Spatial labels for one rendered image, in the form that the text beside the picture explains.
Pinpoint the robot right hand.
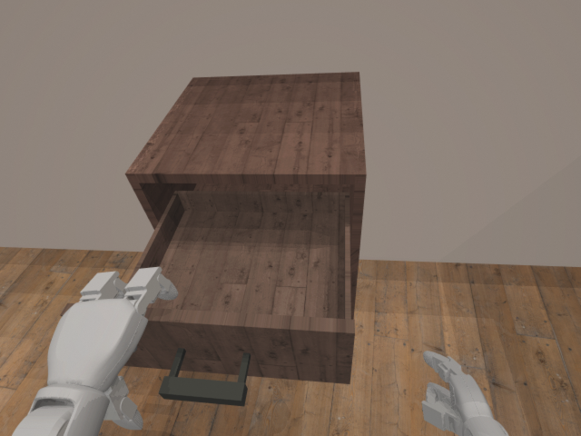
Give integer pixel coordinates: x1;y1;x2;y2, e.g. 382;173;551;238
422;351;494;436

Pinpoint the cabinet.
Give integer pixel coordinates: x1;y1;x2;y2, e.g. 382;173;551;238
125;72;367;320

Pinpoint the robot left hand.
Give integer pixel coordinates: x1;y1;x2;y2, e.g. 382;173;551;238
47;267;178;430

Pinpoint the handle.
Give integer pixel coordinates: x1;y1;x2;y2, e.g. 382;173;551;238
159;348;251;406

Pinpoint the right robot forearm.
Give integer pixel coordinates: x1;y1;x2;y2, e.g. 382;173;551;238
462;416;509;436

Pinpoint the drawer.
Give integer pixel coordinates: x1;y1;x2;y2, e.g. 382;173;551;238
60;191;355;384

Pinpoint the left robot forearm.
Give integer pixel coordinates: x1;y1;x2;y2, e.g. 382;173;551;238
12;383;110;436

